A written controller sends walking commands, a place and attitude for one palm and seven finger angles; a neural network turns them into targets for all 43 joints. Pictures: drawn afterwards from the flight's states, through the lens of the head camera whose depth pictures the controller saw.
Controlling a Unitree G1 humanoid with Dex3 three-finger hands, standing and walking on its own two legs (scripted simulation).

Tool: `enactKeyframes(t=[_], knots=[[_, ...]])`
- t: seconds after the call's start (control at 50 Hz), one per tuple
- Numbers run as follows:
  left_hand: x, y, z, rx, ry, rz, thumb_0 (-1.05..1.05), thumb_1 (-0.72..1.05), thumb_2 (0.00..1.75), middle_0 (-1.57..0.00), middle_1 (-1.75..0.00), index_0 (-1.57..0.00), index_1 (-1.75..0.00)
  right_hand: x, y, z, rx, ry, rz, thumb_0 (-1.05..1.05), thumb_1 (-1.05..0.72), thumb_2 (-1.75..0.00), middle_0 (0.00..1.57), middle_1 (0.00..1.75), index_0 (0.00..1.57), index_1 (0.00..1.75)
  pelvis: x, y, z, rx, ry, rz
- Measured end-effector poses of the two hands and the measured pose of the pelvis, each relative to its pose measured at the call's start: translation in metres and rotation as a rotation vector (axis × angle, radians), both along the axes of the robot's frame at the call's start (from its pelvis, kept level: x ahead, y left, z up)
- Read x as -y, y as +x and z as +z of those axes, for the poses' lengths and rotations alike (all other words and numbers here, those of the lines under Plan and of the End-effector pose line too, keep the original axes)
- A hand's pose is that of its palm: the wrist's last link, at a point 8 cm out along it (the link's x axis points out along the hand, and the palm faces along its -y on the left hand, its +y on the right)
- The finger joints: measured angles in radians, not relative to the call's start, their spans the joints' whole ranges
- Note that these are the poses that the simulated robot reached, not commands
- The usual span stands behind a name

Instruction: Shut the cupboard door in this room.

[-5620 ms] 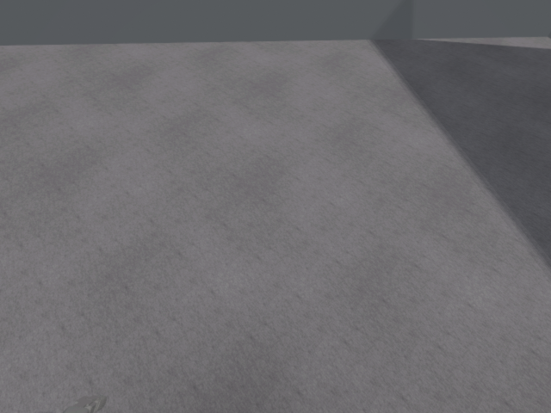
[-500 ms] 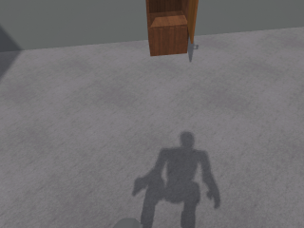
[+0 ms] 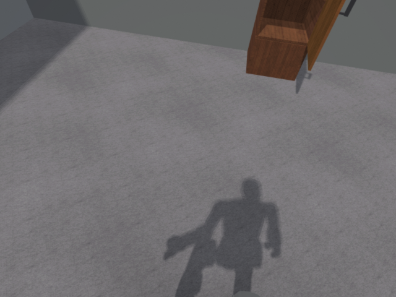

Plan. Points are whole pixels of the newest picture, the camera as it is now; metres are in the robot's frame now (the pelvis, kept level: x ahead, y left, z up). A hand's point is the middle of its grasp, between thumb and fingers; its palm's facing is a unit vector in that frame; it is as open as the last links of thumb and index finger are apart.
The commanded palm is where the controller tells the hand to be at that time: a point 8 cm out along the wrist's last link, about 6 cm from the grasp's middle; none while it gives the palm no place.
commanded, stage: turn or walk to find it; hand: left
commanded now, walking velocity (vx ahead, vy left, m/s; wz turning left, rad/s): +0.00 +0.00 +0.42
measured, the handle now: (348, 1) +1.62 -0.75 +0.01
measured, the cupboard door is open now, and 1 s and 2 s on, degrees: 83 83 83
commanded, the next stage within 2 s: none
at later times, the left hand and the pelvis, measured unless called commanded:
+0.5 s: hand out of the picture +0.01 +0.16 -0.15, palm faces +0.23 -0.94 -0.26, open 7.4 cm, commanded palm none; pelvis -0.02 -0.04 +0.00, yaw +14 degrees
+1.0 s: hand out of the picture -0.04 +0.23 -0.16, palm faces +0.44 -0.86 -0.27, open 7.4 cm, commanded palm none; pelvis -0.03 +0.00 +0.00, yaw +25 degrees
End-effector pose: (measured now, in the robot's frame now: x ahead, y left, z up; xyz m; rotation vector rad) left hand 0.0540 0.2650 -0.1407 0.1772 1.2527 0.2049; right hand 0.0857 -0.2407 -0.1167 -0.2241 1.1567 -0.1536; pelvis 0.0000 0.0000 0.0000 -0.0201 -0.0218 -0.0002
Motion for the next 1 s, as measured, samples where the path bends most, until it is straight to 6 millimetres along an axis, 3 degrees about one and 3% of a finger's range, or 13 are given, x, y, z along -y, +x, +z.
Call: enactKeyframes(t=[0.12, 0.24, 0.38, 0.48, 0.58, 0.68, 0.74, 0.88, 1.0], knots=[[0.011, 0.019, 0.012, 0.085, 0.015, 0.001, 0.0, 0.91, 0.9, -0.2, -0.3, -0.2, -0.29, 0.003, -0.018, -0.012, -0.041, 0.034, 0.002, 0.0, -0.91, -0.9, 0.2, 0.3, 0.2, 0.3, 0.007, -0.006, -0.001, -0.004, 0.014, 0.045], [0.037, 0.02, 0.018, 0.147, 0.043, 0.007, 0.0, 0.91, 0.9, -0.2, -0.3, -0.2, -0.29, 0.026, -0.039, -0.036, -0.105, 0.067, 0.001, 0.01, -0.91, -0.9, 0.2, 0.3, 0.2, 0.3, 0.028, -0.011, -0.011, -0.018, 0.041, 0.093], [0.057, -0.025, 0.026, 0.103, 0.047, 0.091, 0.0, 0.9, 0.9, -0.21, -0.3, -0.2, -0.3, 0.048, -0.045, -0.038, -0.185, 0.064, 0.053, 0.01, -0.91, -0.9, 0.2, 0.3, 0.2, 0.29, 0.04, -0.017, -0.004, -0.007, 0.045, 0.176], [0.06, -0.059, 0.021, 0.047, 0.031, 0.16, 0.0, 0.9, 0.9, -0.21, -0.3, -0.2, -0.3, 0.049, -0.038, -0.033, -0.217, 0.04, 0.106, 0.01, -0.91, -0.9, 0.19, 0.3, 0.2, 0.29, 0.039, -0.018, -0.001, -0.012, 0.05, 0.23], [0.05, -0.096, 0.009, -0.007, 0.005, 0.237, 0.0, 0.9, 0.9, -0.21, -0.3, -0.2, -0.3, 0.031, -0.013, -0.028, -0.21, 0.009, 0.188, 0.01, -0.91, -0.9, 0.19, 0.3, 0.2, 0.29, 0.028, -0.022, -0.004, -0.021, 0.047, 0.281], [0.025, -0.139, -0.016, -0.061, -0.021, 0.33, 0.0, 0.9, 0.9, -0.21, -0.3, -0.2, -0.3, -0.006, 0.025, -0.026, -0.112, -0.027, 0.29, 0.01, -0.91, -0.9, 0.19, 0.3, 0.2, 0.29, 0.006, -0.029, -0.018, -0.027, 0.02, 0.335], [0.012, -0.156, -0.02, -0.108, -0.02, 0.361, 0.0, 0.9, 0.9, -0.21, -0.3, -0.2, -0.3, -0.028, 0.04, -0.017, -0.051, -0.027, 0.33, 0.01, -0.91, -0.9, 0.19, 0.3, 0.2, 0.29, -0.001, -0.033, -0.016, -0.022, 0.023, 0.34], [-0.003, -0.152, -0.002, -0.051, -0.003, 0.399, 0.01, 0.91, 0.9, -0.2, -0.3, -0.2, -0.29, -0.056, 0.053, -0.006, -0.013, -0.001, 0.393, 0.0, -0.91, -0.9, 0.2, 0.3, 0.2, 0.29, -0.007, -0.034, -0.003, -0.019, 0.01, 0.389], [0.001, -0.127, 0.011, 0.038, 0.034, 0.406, 0.0, 0.91, 0.9, -0.2, -0.3, -0.2, -0.29, -0.052, 0.051, -0.017, -0.036, 0.033, 0.413, 0.0, -0.91, -0.9, 0.2, 0.3, 0.2, 0.3, 0.003, -0.033, -0.003, -0.019, 0.022, 0.437]])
